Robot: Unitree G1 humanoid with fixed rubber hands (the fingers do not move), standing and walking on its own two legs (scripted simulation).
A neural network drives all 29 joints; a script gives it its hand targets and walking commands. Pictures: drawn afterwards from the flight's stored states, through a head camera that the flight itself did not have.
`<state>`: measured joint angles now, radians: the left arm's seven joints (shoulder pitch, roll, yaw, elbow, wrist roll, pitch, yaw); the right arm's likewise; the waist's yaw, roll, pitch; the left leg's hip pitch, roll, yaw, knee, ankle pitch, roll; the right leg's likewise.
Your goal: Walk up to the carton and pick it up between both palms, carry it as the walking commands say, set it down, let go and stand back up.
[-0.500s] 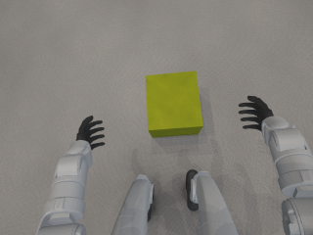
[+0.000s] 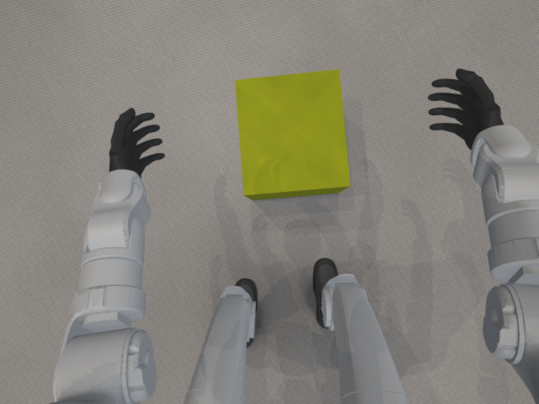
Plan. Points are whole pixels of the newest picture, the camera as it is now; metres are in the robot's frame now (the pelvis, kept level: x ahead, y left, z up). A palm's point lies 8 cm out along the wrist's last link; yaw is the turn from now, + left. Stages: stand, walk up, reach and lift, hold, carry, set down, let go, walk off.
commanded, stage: reach and lift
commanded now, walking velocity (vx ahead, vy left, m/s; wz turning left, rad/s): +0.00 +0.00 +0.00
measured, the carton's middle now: (291, 141) +0.56 -0.02 -0.58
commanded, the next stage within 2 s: none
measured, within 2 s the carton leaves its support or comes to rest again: neither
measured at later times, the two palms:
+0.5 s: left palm (142, 124) +0.49 +0.21 -0.15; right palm (444, 78) +0.53 -0.24 -0.14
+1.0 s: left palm (183, 148) +0.49 +0.20 -0.31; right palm (404, 114) +0.53 -0.23 -0.29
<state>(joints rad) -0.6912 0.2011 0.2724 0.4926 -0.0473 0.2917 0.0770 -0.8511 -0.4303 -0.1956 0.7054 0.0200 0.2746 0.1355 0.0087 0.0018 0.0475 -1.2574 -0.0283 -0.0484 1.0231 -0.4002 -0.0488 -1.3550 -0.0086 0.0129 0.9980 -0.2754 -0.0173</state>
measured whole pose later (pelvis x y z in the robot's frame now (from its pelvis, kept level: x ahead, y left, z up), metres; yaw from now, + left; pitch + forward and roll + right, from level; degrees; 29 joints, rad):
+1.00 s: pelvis -0.07 +0.00 -0.15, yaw +1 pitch +35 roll +3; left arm -1.48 0.36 0.23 0.73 -0.18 0.34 0.17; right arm -1.63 -0.63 -0.17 0.95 0.12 0.31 0.06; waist 0.03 0.00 0.52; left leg -1.74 -0.06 -0.04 1.67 -0.54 -0.07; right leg -1.84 0.02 0.05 1.62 -0.38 0.00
